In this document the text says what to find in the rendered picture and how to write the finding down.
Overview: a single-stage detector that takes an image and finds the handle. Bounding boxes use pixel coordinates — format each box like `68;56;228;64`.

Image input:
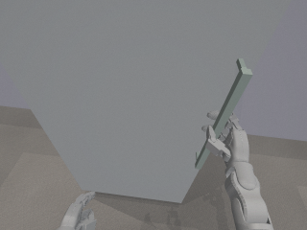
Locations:
195;57;253;170

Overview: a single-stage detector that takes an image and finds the robot right forearm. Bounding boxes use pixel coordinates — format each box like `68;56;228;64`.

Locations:
224;161;274;230

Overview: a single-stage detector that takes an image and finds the robot right hand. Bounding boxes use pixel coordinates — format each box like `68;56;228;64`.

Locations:
201;110;249;166

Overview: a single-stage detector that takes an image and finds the robot left hand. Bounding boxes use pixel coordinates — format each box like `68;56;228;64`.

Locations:
59;191;97;230

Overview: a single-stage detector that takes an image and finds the fridge door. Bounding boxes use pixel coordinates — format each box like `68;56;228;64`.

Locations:
0;0;292;203

